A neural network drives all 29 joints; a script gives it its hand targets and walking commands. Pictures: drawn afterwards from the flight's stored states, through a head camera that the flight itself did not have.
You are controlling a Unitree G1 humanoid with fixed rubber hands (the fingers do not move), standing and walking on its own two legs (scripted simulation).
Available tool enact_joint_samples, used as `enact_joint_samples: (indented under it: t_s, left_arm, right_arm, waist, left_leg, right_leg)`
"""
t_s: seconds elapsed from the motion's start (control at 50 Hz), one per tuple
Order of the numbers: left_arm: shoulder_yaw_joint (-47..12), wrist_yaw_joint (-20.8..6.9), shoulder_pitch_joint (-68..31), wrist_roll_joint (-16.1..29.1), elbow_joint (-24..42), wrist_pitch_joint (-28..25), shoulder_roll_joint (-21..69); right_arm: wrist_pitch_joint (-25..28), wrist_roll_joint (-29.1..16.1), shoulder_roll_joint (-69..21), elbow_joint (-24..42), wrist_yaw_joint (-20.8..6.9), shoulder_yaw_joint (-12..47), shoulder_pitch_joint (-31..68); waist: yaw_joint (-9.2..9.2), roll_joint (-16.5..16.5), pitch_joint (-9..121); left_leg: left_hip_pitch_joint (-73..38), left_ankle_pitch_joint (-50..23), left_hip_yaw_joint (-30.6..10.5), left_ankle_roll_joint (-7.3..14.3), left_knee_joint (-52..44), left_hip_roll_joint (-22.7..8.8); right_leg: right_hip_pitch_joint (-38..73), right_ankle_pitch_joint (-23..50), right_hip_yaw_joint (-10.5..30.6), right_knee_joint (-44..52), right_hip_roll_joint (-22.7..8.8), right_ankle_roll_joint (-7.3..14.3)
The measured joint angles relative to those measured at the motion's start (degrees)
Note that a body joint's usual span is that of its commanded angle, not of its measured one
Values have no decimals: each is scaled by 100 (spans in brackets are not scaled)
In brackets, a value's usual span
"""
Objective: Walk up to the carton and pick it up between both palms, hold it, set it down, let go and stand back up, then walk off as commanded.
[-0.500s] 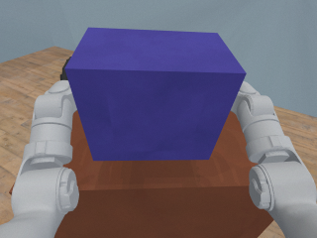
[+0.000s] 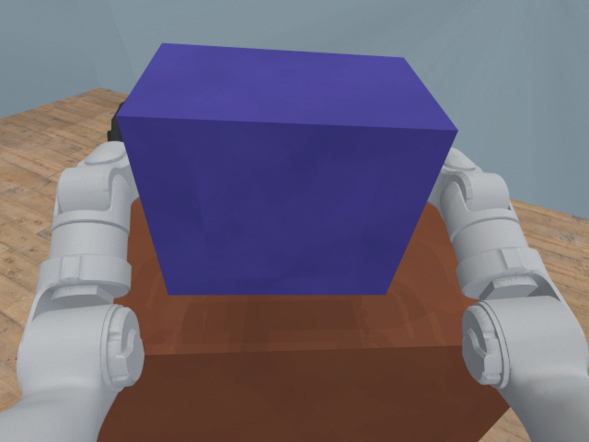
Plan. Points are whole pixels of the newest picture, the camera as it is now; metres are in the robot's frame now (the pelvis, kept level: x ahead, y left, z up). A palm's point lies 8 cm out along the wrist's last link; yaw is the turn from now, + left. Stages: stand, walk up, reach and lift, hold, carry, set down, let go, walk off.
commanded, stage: reach and lift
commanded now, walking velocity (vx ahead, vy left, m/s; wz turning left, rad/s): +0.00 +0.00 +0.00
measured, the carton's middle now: (283, 179) +0.39 +0.03 +0.23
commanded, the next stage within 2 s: hold in 0.20 s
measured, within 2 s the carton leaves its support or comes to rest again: neither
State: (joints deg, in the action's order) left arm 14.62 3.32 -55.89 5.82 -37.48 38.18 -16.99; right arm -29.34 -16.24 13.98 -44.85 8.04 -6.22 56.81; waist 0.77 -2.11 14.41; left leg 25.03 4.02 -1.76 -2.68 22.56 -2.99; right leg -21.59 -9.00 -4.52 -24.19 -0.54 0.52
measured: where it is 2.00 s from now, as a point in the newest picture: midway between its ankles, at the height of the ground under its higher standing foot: outside the picture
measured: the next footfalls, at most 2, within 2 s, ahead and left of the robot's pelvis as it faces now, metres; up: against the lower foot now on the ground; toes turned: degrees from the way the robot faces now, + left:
none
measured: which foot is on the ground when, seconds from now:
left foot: down 0.00-1.00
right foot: down 0.00-1.00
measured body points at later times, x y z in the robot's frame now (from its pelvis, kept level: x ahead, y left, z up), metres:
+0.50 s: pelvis +0.00 +0.00 +0.00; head -0.07 +0.02 +0.44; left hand +0.40 +0.23 +0.28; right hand +0.41 -0.16 +0.28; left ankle +0.08 +0.14 -0.74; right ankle +0.03 -0.12 -0.74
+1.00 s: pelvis +0.00 +0.00 +0.00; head -0.07 +0.02 +0.44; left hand +0.39 +0.22 +0.29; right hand +0.41 -0.17 +0.29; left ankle +0.08 +0.14 -0.74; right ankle +0.03 -0.12 -0.74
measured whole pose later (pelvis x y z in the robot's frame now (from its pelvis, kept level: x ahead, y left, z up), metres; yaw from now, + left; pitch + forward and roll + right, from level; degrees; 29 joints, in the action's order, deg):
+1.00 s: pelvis +0.00 +0.00 +0.00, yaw +0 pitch +6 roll -1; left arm 14.6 5.0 -56.6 5.8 -32.8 45.6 -17.1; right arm -35.5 -19.0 15.4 -44.6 8.8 -6.2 59.6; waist 1.1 -1.3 16.8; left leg 25.0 3.6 -1.9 -2.7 22.6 -2.9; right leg -21.6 -8.7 -4.5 -24.2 -0.5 0.5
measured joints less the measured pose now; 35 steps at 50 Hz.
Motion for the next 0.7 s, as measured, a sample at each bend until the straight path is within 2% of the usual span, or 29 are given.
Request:
enact_joint_samples:
  t_s: [0.28, 0.7]
  left_arm:
    - [0, 87, 146, 0, 436, 413, -1]
    - [0, 146, 5, 0, 468, 681, -10]
  right_arm:
    - [-187, -234, 0, 20, 59, 0, 16]
    - [-519, -265, 97, 20, 73, 0, 202]
  waist:
    - [31, 31, 122]
    - [32, 58, 239]
  left_leg:
    - [-1, -8, -4, 0, 0, 2]
    - [-1, -36, -9, 0, 0, 4]
  right_leg:
    - [2, 9, 0, 0, 0, 0]
    - [2, 35, 0, 0, 0, 0]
